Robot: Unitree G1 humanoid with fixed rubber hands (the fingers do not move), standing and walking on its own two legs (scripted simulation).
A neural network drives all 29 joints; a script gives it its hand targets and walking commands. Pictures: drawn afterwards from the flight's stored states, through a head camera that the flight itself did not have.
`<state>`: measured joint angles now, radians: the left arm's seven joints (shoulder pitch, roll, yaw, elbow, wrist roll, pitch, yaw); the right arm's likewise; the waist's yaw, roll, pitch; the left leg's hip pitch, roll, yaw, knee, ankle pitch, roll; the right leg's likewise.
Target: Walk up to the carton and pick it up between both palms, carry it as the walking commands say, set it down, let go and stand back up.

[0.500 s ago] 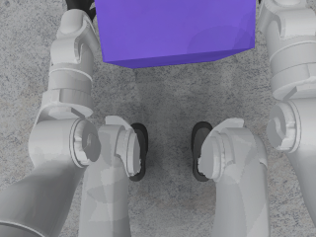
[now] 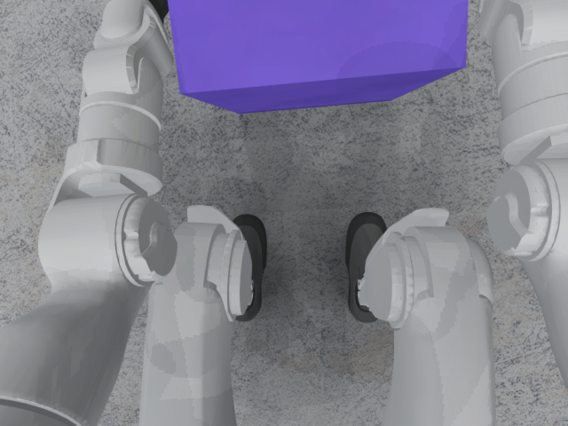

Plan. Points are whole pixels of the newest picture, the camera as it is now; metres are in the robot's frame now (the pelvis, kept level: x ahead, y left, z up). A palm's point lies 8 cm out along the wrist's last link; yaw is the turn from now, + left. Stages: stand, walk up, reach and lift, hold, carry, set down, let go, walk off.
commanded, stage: set down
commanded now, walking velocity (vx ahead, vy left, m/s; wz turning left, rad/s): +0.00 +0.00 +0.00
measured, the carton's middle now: (309, 5) +0.56 -0.02 -0.23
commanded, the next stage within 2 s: none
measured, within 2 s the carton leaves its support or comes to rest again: neither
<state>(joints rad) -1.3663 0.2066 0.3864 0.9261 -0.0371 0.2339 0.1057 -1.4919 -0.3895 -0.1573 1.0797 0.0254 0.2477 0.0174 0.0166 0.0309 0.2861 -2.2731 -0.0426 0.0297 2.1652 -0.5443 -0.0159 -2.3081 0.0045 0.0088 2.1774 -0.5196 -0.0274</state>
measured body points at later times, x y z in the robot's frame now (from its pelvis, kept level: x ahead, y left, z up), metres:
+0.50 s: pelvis +0.00 +0.00 +0.00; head +0.36 -0.04 +0.26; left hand +0.56 +0.16 -0.15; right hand +0.58 -0.20 -0.15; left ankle +0.12 +0.11 -0.33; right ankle +0.12 -0.11 -0.33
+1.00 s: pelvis +0.01 +0.00 +0.00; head +0.38 -0.02 +0.26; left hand +0.56 +0.18 -0.16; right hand +0.58 -0.22 -0.16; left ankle +0.12 +0.11 -0.33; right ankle +0.12 -0.11 -0.33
